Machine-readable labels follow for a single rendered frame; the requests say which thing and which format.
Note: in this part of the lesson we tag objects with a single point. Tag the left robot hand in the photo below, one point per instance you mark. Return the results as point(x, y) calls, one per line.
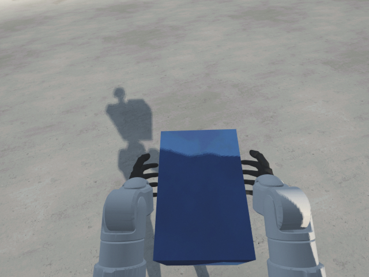
point(140, 167)

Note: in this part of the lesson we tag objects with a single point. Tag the left robot forearm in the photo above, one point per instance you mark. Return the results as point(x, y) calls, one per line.
point(123, 230)

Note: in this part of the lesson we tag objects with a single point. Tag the carton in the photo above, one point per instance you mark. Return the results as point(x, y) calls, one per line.
point(202, 214)

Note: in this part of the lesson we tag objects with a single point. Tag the right robot forearm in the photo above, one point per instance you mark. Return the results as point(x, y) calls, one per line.
point(289, 228)

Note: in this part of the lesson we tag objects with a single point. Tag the right robot hand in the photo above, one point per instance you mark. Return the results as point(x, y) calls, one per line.
point(262, 165)

